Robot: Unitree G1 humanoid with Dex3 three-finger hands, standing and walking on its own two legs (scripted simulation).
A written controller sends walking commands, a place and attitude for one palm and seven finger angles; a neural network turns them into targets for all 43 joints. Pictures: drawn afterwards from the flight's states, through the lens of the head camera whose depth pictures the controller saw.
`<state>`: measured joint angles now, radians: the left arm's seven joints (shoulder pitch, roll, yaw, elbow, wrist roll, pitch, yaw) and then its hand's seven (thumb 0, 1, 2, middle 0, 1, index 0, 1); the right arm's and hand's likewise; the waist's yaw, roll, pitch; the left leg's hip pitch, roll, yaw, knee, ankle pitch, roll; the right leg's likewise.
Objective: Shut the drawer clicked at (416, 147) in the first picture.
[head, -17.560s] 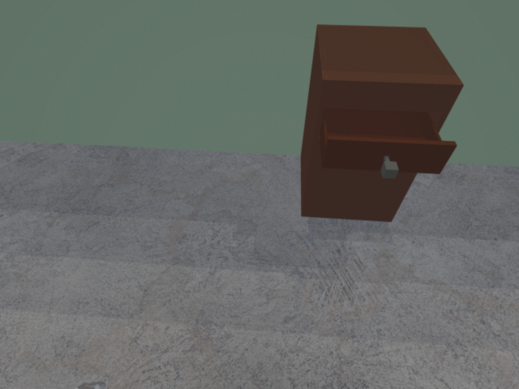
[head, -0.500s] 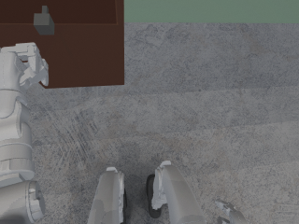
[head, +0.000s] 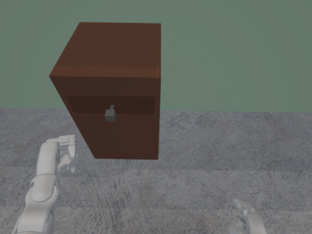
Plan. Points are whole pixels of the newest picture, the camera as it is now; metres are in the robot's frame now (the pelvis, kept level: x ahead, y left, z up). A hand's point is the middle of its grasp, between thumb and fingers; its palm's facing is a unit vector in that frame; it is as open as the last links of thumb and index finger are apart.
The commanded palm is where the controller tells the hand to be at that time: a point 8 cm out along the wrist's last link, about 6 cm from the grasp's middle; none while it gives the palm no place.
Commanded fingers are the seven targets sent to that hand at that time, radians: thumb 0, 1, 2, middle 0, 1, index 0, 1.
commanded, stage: draw the hand back to the body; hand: left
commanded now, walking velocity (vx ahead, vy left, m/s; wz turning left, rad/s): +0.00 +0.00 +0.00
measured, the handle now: (111, 112) +0.62 +0.23 -0.18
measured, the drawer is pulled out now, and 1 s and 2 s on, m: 0.00 0.00 0.00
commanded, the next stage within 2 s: step back with the hand held close in 0.64 s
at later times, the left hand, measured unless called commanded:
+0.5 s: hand (15, 177) +0.18 +0.22 +0.20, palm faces +0.41 -0.82 -0.40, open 3.3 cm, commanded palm +0.13 +0.26 +0.21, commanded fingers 0.00 0.90 0.90 -1.40 -1.60 -1.40 -1.60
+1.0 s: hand (23, 181) +0.18 +0.21 +0.19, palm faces +0.36 -0.81 -0.46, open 3.3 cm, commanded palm +0.12 +0.26 +0.21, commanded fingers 0.00 0.90 0.90 -1.40 -1.60 -1.40 -1.60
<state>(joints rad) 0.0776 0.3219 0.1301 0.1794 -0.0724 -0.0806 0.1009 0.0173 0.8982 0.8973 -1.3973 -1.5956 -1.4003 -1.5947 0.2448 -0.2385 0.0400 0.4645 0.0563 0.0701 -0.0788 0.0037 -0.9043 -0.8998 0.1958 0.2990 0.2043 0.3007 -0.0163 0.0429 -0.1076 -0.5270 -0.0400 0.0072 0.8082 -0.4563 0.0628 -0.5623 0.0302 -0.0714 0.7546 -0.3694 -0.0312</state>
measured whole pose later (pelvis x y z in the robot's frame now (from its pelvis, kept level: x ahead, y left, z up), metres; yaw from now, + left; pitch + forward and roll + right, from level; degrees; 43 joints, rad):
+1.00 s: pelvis -0.01 -0.03 +0.03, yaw +1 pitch +1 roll -1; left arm 0.60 0.33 0.34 -0.45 -0.06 -0.24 0.12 0.01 0.89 0.90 -1.40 -1.60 -1.41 -1.59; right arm 0.22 -0.25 -0.02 0.60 0.02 -0.05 -0.05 0.01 -0.90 -0.90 0.20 0.30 0.20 0.30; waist -0.01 0.08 -0.01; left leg -0.20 -0.02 -0.01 0.48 -0.29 0.03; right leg -0.23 0.05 -0.08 0.43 -0.21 -0.06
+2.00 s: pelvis -0.09 +0.01 +0.01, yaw -1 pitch +2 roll -1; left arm 0.59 0.41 0.44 -0.62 -0.01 -0.30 0.14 0.01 0.89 0.90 -1.41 -1.60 -1.41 -1.59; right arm 0.20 -0.22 -0.01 0.56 0.01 -0.06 -0.06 0.01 -0.90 -0.90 0.20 0.30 0.21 0.30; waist -0.03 -0.02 0.04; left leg -0.46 -0.04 0.04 0.72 -0.30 0.08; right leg -0.49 0.02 -0.05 0.64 -0.18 -0.02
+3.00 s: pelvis -0.26 -0.02 +0.02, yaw +1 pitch +1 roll +2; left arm 0.63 0.39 0.37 -0.61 -0.04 -0.20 0.16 0.02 0.89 0.90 -1.41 -1.60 -1.41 -1.59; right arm 0.22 -0.22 -0.03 0.61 0.03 -0.08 -0.07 0.01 -0.90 -0.90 0.19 0.30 0.20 0.30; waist -0.03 -0.05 0.00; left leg -0.22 0.03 0.07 0.50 -0.30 -0.04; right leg -0.24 -0.05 -0.08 0.62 -0.36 -0.01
